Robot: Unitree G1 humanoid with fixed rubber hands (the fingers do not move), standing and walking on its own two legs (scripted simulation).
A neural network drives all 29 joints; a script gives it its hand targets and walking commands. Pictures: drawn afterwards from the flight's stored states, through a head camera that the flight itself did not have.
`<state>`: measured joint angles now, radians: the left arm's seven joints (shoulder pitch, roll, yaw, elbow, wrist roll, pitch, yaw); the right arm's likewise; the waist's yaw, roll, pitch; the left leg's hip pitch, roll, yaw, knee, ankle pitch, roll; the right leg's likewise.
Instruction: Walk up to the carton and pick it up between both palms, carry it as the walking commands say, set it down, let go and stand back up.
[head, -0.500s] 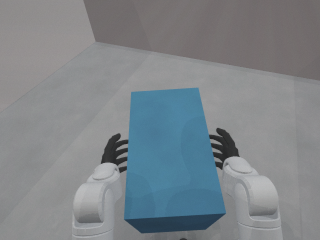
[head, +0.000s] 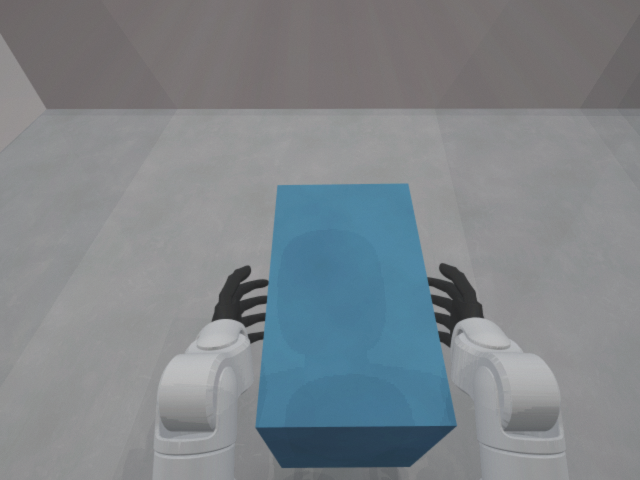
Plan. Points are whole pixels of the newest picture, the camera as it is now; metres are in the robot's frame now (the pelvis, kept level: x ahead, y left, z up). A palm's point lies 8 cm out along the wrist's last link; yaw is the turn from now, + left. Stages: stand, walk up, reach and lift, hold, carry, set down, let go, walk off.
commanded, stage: carry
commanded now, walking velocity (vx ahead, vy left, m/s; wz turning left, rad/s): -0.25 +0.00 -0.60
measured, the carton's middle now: (344, 327) +0.31 +0.00 +0.02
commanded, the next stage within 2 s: none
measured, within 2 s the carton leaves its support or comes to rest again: neither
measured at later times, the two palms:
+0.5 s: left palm out of the picture +0.11 +0.12 +0.11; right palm out of the picture +0.05 -0.14 +0.12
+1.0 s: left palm out of the picture -0.04 +0.05 +0.12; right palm out of the picture -0.17 -0.18 +0.11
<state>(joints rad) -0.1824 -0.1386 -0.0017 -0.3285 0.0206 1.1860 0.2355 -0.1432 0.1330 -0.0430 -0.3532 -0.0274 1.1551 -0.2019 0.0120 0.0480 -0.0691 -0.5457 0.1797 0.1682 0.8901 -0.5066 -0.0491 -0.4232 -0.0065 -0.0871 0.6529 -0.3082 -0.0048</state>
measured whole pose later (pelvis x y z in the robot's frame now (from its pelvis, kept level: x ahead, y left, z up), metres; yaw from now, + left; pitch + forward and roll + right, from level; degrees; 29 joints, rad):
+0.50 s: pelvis -0.17 +0.04 +0.02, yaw -16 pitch +2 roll -3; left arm -0.08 -0.13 -0.05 -0.43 0.03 1.19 0.24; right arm -0.05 0.13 0.01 -0.42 -0.03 1.14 -0.19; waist 0.05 -0.02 -0.07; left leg -0.33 0.08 0.14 0.53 -0.25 0.05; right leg -0.70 0.02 -0.03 1.28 -0.34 0.05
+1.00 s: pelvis -0.33 +0.06 +0.02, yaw -28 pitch +5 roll +0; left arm -0.07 -0.13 -0.04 -0.41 0.05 1.17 0.21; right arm -0.09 0.13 0.01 -0.41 -0.03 1.17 -0.21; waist -0.01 0.01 -0.14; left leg -0.43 0.06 0.07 0.77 -0.41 -0.06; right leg -0.42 -0.01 -0.06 0.52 -0.19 -0.03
